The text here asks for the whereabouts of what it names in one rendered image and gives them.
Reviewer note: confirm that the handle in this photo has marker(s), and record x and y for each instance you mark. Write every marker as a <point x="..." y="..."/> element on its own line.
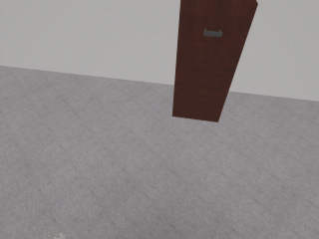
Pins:
<point x="212" y="33"/>

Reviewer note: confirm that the drawer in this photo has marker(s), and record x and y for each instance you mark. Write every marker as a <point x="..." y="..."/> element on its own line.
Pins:
<point x="232" y="28"/>

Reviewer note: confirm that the cabinet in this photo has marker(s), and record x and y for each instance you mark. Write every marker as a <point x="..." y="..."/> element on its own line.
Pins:
<point x="204" y="71"/>

